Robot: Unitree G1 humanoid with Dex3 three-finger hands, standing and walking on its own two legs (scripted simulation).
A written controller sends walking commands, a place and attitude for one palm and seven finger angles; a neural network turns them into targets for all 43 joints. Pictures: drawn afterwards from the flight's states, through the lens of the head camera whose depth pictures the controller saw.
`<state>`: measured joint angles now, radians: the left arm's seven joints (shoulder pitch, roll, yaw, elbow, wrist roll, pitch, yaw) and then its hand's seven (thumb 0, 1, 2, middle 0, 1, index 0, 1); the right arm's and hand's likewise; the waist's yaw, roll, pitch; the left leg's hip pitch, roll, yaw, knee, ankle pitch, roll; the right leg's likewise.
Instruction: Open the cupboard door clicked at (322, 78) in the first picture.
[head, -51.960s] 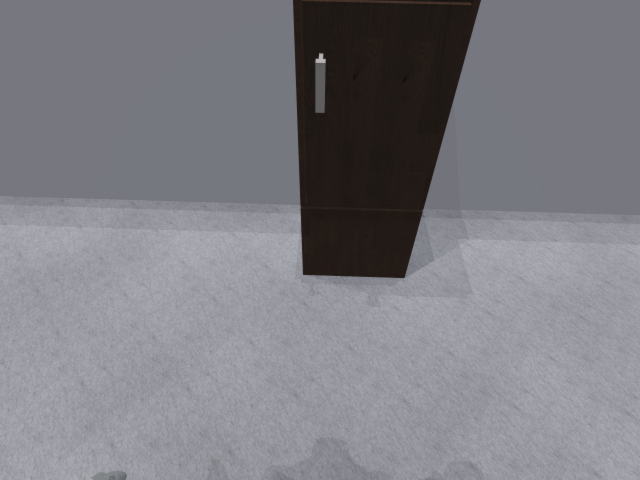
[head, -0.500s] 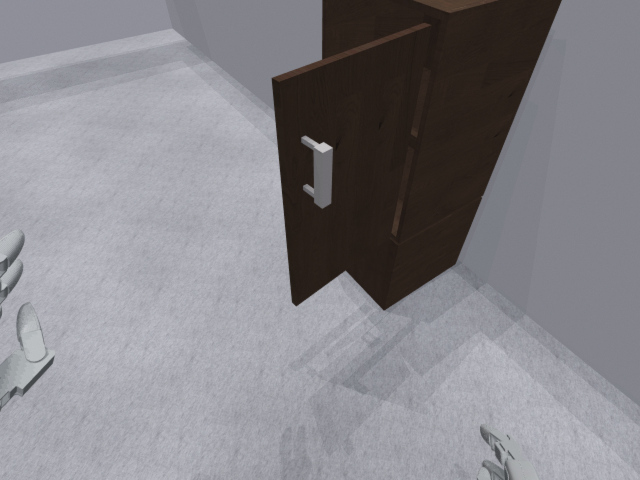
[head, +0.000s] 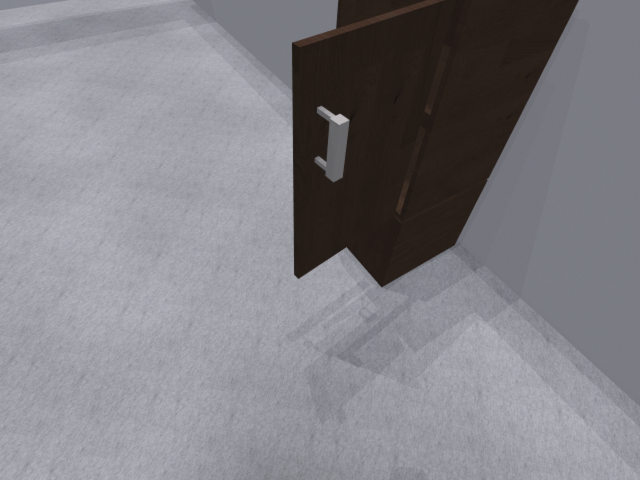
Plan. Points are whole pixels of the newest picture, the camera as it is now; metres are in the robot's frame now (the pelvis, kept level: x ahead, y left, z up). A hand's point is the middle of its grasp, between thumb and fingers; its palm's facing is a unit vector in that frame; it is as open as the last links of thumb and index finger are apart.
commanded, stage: let the arm hang, fingers relaxed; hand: left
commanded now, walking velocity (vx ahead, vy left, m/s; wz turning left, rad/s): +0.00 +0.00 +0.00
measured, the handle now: (328, 144) +0.64 +0.03 +0.05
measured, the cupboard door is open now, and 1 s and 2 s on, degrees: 97 97 97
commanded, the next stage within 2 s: look to check the result in 0.70 s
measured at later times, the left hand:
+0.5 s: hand out of the picture +0.05 +0.21 -0.16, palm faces +0.01 -0.96 -0.27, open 7.4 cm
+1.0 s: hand out of the picture +0.08 +0.23 -0.15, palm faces -0.01 -0.95 -0.31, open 7.4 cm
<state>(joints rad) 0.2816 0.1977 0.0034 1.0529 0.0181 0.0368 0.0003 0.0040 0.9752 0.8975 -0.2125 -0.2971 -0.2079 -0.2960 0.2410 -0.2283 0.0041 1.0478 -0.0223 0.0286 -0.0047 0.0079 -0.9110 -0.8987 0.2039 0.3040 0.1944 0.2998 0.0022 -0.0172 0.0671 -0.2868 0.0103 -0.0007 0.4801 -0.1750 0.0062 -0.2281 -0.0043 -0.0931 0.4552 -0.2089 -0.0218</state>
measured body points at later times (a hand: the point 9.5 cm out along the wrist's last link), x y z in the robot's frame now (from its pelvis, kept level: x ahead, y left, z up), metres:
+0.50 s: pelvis +0.01 +0.00 +0.00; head +0.01 -0.01 +0.45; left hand +0.05 +0.26 -0.14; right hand +0.02 -0.23 -0.16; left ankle +0.05 +0.11 -0.74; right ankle +0.02 -0.11 -0.74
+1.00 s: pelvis +0.03 +0.00 +0.01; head +0.05 -0.01 +0.46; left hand +0.08 +0.28 -0.13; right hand +0.08 -0.28 -0.14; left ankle +0.05 +0.11 -0.74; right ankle +0.02 -0.11 -0.74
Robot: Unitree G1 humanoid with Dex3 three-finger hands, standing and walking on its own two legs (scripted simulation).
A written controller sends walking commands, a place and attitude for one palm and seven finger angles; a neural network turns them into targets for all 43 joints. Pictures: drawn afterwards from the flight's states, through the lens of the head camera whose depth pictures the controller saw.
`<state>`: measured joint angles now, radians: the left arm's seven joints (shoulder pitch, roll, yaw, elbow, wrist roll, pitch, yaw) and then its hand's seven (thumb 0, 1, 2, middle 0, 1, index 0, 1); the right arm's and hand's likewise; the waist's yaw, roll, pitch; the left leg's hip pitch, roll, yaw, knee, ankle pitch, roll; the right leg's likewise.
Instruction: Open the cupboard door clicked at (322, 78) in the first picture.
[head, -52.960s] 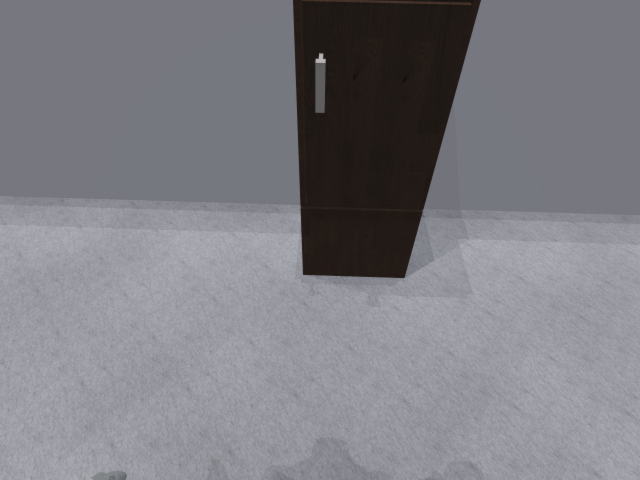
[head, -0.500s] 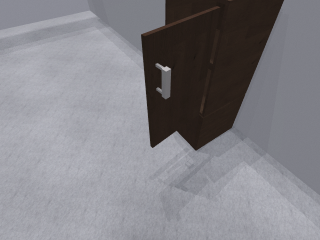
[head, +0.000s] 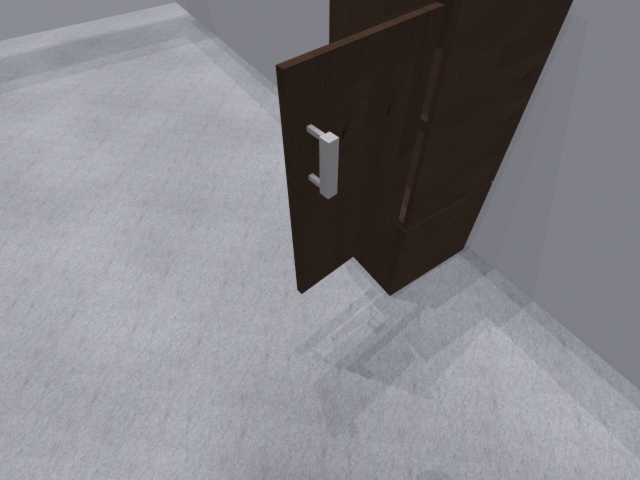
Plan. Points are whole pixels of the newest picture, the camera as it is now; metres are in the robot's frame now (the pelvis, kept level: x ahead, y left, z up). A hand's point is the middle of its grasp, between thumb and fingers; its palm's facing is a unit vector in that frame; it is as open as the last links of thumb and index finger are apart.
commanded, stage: look to check the result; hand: left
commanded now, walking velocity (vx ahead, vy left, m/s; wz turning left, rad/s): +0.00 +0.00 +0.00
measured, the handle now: (320, 161) +0.61 +0.04 +0.04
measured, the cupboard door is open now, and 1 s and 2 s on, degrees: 97 97 97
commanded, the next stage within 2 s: stand and wait in 0.26 s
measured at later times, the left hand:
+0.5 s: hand out of the picture +0.09 +0.23 -0.16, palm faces -0.02 -0.95 -0.31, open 7.4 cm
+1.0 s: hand out of the picture +0.09 +0.22 -0.16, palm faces -0.03 -0.95 -0.32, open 7.4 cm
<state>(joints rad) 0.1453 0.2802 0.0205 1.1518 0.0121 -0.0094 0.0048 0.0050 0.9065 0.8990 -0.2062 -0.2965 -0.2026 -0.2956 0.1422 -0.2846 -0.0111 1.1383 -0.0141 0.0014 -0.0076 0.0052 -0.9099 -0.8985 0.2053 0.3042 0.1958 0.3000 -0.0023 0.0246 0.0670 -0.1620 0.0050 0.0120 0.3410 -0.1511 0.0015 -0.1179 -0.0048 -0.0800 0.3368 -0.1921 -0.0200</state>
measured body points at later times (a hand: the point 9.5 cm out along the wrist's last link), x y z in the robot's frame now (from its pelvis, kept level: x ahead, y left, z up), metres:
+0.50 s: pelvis +0.02 +0.00 +0.00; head +0.04 -0.02 +0.45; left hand +0.09 +0.28 -0.13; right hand +0.09 -0.28 -0.15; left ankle +0.02 +0.12 -0.75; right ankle +0.00 -0.10 -0.75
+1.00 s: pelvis +0.03 -0.01 +0.00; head +0.05 -0.02 +0.45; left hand +0.10 +0.27 -0.14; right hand +0.08 -0.29 -0.15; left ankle +0.02 +0.12 -0.75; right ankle +0.00 -0.10 -0.75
